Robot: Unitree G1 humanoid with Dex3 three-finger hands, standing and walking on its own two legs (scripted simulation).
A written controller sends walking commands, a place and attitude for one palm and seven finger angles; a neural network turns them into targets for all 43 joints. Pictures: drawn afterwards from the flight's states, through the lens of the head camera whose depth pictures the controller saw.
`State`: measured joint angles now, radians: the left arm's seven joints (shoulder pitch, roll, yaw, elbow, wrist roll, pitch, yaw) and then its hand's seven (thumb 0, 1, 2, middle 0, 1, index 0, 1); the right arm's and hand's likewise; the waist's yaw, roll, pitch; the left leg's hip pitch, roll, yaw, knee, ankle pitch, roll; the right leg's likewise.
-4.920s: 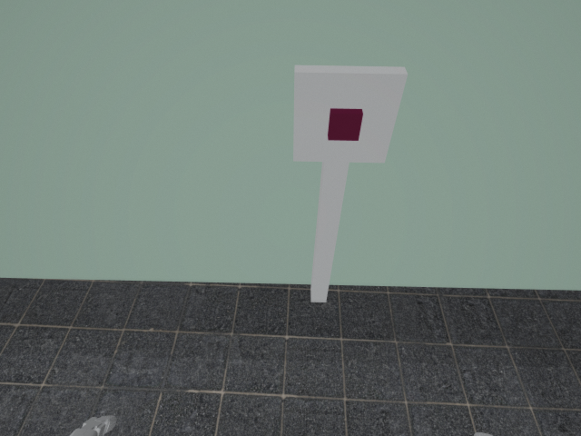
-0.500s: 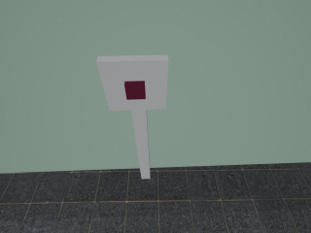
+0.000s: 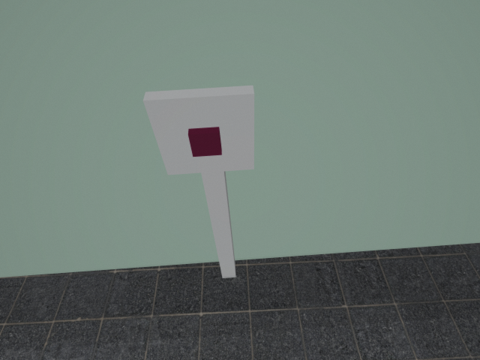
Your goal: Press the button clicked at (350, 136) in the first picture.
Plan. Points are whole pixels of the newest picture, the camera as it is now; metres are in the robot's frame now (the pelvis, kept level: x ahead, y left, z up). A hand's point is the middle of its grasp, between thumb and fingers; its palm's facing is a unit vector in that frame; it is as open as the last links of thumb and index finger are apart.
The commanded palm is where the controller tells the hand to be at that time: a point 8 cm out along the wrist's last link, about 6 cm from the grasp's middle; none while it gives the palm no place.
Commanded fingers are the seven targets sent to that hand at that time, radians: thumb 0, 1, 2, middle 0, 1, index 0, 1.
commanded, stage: shuffle to correct the standing spot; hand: left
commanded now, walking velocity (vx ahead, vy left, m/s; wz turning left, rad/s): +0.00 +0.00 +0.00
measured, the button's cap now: (205, 141) +0.53 +0.11 +0.06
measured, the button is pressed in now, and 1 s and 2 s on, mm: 0 0 0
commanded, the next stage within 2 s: come to a stop and stand still in 0.76 s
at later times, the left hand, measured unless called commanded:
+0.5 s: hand out of the picture +0.01 +0.12 -0.19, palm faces +0.15 -0.98 -0.16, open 7.4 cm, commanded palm none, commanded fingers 0.00 0.90 0.90 -0.20 -0.30 -0.20 -0.30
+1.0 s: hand out of the picture +0.15 +0.06 -0.17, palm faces +0.13 -0.95 -0.27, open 7.3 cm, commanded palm none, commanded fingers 0.00 0.90 0.90 -0.20 -0.30 -0.20 -0.30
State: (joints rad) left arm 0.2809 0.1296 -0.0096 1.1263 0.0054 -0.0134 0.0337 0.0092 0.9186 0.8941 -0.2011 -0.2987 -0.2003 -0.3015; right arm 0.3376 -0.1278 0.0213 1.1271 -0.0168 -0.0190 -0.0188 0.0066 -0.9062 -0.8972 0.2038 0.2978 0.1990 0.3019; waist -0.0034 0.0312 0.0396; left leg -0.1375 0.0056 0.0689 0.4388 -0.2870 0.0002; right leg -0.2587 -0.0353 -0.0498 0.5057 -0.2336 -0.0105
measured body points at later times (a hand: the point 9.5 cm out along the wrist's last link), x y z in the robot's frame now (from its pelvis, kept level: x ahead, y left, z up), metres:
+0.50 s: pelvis +0.05 -0.04 -0.01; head +0.08 -0.03 +0.43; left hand +0.00 +0.17 -0.18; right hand +0.07 -0.26 -0.17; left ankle -0.01 +0.08 -0.73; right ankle +0.02 -0.11 -0.74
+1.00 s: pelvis +0.11 -0.14 -0.02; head +0.17 -0.16 +0.43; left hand +0.14 +0.11 -0.15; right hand +0.15 -0.39 -0.18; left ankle +0.02 +0.00 -0.68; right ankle +0.14 -0.25 -0.74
